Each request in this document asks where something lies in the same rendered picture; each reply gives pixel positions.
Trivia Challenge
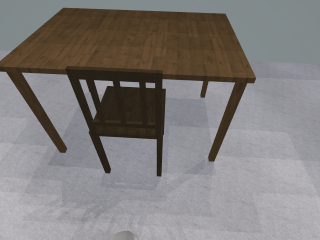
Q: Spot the table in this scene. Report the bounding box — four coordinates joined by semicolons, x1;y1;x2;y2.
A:
0;7;256;162

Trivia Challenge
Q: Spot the chair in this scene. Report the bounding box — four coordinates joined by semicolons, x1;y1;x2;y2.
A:
65;66;166;177

